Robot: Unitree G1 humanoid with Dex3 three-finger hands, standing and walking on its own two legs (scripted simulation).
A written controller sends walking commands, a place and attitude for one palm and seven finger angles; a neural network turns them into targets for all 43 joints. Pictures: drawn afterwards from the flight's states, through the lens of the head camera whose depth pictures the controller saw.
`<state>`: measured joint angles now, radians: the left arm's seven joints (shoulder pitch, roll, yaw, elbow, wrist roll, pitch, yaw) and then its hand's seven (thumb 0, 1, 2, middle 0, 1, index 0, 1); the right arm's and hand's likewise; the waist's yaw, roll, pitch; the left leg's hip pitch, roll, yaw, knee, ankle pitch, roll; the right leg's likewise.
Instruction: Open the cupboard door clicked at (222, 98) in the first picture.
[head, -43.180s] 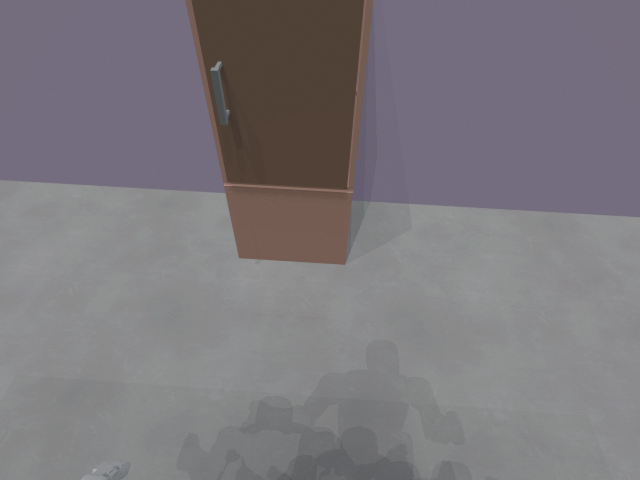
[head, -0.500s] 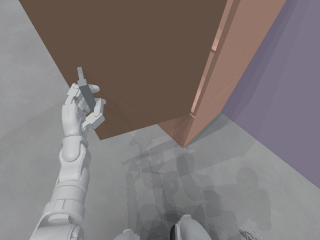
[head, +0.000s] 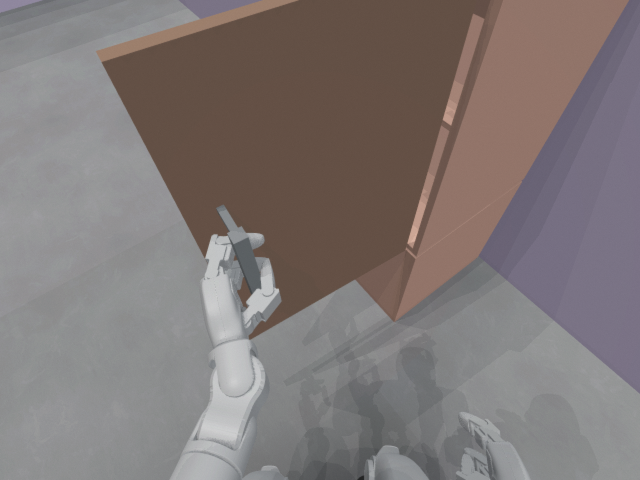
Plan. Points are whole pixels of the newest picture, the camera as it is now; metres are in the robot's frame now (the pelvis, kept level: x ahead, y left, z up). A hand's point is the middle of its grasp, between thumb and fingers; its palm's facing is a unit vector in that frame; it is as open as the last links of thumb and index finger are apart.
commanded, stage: open thumb and fingers to let go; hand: left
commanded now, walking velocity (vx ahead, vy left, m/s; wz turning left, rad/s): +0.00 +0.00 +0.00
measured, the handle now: (242, 257) +0.38 +0.12 +0.04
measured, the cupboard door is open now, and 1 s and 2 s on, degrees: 85 87 89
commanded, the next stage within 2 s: slide the hand sideways off the handle in 0.92 s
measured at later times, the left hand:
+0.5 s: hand (280, 300) +0.32 +0.06 +0.04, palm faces +0.34 -0.94 -0.03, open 10.2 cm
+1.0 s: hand (282, 300) +0.33 +0.06 +0.03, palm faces +0.29 -0.96 -0.03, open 15.1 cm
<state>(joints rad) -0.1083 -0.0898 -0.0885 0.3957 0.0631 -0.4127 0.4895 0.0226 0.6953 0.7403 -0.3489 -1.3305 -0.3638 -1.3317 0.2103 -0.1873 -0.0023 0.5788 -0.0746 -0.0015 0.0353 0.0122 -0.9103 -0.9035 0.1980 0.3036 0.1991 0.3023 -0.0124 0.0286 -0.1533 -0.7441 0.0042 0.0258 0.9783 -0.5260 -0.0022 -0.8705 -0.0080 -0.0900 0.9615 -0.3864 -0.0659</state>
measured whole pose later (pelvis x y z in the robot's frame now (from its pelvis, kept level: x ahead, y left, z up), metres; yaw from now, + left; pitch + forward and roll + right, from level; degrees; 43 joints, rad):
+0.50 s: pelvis -0.02 -0.02 -0.01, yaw +2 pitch +15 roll +2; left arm -0.15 -0.08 -0.11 0.44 0.06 -0.42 0.52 0.01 0.07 0.54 -0.35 -1.26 -0.34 -1.26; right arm 0.18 -0.20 -0.01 0.62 -0.08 -0.05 0.00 0.01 -0.91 -0.90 0.20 0.30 0.20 0.30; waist -0.01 0.04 -0.14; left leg -0.76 -0.01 0.00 1.00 -0.50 -0.03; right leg -0.88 -0.02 -0.12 0.99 -0.38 -0.09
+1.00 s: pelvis -0.02 +0.00 -0.01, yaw +1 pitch +15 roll +1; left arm -0.20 -0.10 -0.14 0.50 0.08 -0.42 0.55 -0.01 -0.50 0.30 -0.32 -0.61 -0.29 -0.64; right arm 0.19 -0.19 0.00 0.63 -0.09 -0.05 0.01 0.01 -0.91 -0.90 0.20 0.30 0.20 0.30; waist -0.02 0.03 -0.14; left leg -0.79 -0.01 0.02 1.03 -0.51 0.01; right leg -0.91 -0.03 -0.09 1.00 -0.37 -0.06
